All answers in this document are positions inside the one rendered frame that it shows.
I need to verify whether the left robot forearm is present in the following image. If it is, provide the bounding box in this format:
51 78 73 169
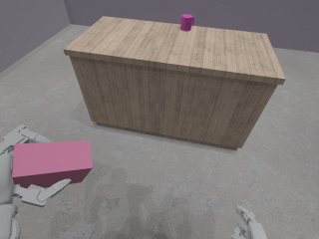
0 203 21 239

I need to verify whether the robot left hand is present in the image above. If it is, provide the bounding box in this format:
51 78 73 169
0 124 72 207

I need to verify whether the sponge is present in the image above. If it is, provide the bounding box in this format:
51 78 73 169
12 140 93 188

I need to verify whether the table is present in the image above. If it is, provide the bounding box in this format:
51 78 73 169
63 16 286 150

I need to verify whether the robot right hand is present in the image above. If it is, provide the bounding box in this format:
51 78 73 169
231 205 268 239

